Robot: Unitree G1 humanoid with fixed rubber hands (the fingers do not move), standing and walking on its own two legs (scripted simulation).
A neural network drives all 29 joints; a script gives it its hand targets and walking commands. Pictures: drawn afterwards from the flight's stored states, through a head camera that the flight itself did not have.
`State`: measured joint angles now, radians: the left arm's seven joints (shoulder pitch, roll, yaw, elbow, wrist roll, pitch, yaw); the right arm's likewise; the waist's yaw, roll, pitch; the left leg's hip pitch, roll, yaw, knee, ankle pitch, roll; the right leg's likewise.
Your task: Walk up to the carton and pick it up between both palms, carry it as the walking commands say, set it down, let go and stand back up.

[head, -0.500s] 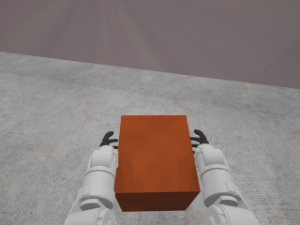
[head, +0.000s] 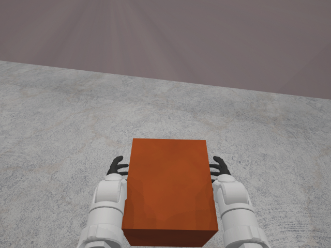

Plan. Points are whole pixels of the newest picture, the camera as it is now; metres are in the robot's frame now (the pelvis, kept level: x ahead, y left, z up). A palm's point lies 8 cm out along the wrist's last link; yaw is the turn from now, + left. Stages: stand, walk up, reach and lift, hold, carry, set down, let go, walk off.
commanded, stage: reach and lift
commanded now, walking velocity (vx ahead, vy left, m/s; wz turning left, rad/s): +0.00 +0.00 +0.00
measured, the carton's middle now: (167, 193) +0.31 +0.00 -0.04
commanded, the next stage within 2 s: hold in 0.36 s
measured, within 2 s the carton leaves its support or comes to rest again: neither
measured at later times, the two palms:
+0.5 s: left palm (112, 183) +0.29 +0.14 +0.05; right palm (224, 188) +0.27 -0.14 +0.04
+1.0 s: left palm (111, 190) +0.27 +0.14 +0.05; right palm (225, 190) +0.26 -0.14 +0.04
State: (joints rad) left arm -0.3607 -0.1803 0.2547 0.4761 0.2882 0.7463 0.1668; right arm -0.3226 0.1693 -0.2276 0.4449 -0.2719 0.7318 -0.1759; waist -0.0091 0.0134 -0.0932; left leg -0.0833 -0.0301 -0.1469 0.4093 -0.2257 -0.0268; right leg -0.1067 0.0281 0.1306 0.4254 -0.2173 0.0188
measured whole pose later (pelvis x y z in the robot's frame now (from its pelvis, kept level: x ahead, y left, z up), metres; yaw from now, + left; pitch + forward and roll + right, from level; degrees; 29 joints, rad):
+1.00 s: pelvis -0.02 +0.00 -0.01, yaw +0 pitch -7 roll +0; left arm -0.42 -0.19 0.28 0.57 0.29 0.72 0.19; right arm -0.37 0.15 -0.28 0.52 -0.28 0.73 -0.16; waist 0.00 0.02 -0.08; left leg -0.13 -0.04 -0.14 0.48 -0.23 -0.02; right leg -0.14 0.02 0.13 0.49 -0.22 0.03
